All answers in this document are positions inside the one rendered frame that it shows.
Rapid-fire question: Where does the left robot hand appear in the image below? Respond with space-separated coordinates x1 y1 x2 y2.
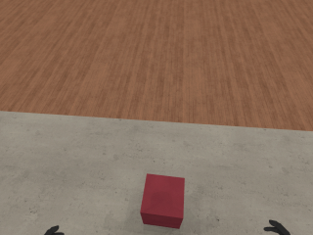
44 225 65 235

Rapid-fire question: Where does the right robot hand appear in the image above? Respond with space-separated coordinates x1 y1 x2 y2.
263 219 290 235

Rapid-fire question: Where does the carton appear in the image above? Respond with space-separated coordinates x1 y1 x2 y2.
140 173 185 229

